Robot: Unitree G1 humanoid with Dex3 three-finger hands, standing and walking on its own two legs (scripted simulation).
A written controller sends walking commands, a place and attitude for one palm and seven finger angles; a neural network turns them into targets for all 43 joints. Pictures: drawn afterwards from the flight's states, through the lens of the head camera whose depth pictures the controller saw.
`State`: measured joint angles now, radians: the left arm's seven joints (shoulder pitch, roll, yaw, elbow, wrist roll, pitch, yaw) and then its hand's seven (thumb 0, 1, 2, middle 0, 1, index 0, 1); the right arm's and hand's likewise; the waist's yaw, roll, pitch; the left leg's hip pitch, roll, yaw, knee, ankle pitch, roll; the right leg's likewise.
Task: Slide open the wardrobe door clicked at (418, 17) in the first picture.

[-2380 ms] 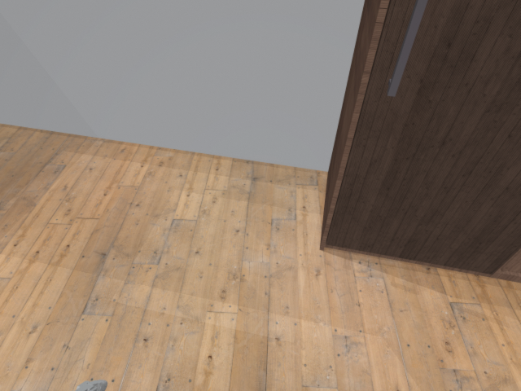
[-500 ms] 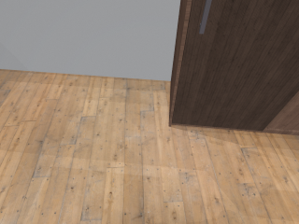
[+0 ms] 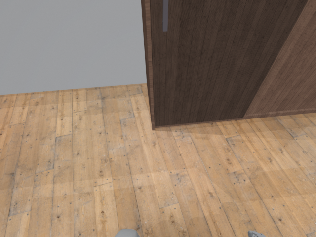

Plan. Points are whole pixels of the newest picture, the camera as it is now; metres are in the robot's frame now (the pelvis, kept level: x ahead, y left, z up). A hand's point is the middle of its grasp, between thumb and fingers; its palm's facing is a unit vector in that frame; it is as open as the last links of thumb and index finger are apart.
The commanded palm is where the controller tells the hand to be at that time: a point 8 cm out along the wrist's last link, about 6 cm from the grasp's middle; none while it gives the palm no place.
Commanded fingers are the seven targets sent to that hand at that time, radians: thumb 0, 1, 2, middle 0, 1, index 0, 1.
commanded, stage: walk to a spot facing it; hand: left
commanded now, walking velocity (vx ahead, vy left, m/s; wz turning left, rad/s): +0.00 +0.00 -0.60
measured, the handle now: out of the picture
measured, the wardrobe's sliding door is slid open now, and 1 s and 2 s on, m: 0.00 0.00 0.00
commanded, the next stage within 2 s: none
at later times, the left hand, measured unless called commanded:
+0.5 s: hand out of the picture +0.10 +0.24 -0.17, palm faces -0.31 -0.93 -0.22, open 7.4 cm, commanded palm none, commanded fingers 0.00 0.90 0.90 -0.20 -0.30 -0.20 -0.30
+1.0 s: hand out of the picture +0.14 +0.16 -0.17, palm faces -0.52 -0.83 -0.20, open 7.4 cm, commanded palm none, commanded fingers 0.00 0.90 0.90 -0.20 -0.30 -0.20 -0.30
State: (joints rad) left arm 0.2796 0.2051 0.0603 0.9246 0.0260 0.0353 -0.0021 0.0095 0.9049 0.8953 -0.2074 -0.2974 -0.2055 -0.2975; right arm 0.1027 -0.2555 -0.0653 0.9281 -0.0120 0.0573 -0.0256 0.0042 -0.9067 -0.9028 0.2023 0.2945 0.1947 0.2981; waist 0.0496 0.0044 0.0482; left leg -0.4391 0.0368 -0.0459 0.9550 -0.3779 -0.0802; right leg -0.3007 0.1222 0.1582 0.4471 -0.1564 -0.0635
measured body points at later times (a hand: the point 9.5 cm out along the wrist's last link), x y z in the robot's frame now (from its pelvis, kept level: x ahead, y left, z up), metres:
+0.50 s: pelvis -0.03 +0.06 +0.00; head +0.00 +0.06 +0.45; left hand +0.12 +0.29 -0.15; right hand -0.07 -0.20 -0.13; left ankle -0.01 +0.16 -0.74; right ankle -0.09 -0.09 -0.69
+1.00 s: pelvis +0.00 +0.02 +0.00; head +0.02 +0.01 +0.45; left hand +0.17 +0.20 -0.15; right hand -0.07 -0.25 -0.13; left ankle +0.11 +0.10 -0.71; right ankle -0.11 -0.07 -0.74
